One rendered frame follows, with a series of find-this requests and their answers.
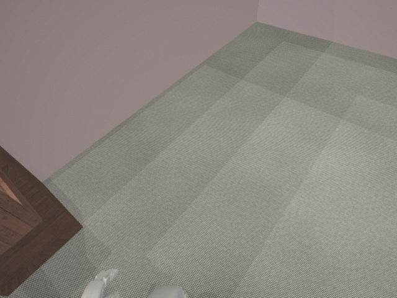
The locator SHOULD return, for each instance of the cabinet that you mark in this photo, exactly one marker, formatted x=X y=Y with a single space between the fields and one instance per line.
x=23 y=258

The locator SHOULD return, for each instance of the left robot hand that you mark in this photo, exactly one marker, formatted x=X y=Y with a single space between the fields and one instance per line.
x=95 y=288

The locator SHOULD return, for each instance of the robot left thigh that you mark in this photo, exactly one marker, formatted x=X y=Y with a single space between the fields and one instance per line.
x=168 y=291

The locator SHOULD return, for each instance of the drawer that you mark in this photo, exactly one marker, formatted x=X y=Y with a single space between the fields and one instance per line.
x=17 y=216

